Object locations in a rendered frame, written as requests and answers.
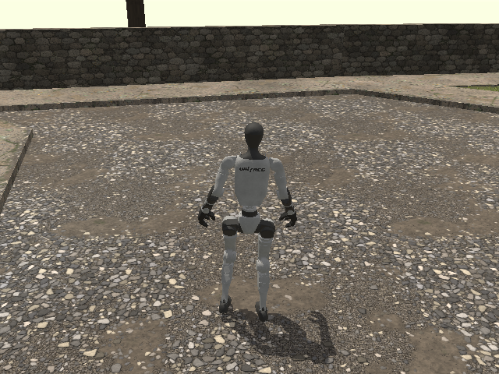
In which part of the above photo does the left robot forearm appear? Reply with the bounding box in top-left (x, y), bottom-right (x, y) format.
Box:
top-left (201, 185), bottom-right (218, 213)

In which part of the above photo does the right robot foot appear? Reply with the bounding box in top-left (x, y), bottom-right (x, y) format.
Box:
top-left (255, 301), bottom-right (268, 322)

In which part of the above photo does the robot left hand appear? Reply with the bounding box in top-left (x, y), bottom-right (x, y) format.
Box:
top-left (198, 208), bottom-right (215, 228)

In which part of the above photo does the left robot upper arm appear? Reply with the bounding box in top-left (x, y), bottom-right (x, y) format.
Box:
top-left (211, 156), bottom-right (237, 198)

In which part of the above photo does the robot right hand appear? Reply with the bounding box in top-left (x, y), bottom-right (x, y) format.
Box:
top-left (279, 212), bottom-right (297, 228)

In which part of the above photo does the right robot upper arm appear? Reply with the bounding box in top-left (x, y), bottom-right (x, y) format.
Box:
top-left (269, 157), bottom-right (288, 199)

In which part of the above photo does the right robot forearm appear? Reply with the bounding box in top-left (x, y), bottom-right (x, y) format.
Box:
top-left (281, 188), bottom-right (295, 215)

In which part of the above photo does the robot torso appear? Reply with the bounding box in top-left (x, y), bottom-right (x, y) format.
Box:
top-left (234, 152), bottom-right (270, 234)

